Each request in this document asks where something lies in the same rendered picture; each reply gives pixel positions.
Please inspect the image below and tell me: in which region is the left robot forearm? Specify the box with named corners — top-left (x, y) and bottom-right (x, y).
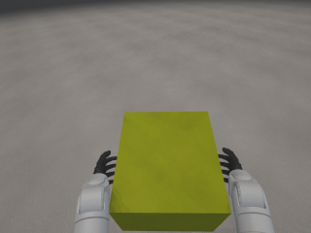
top-left (74, 173), bottom-right (111, 233)

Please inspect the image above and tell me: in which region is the robot left hand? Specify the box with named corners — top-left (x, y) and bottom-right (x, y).
top-left (93, 150), bottom-right (118, 184)

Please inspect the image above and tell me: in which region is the right robot forearm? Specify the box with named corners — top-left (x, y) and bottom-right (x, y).
top-left (228, 169), bottom-right (275, 233)

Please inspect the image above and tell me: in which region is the carton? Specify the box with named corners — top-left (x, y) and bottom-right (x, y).
top-left (109, 111), bottom-right (231, 232)

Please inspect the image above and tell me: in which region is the robot right hand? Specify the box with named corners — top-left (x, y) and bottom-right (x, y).
top-left (218, 148), bottom-right (243, 183)

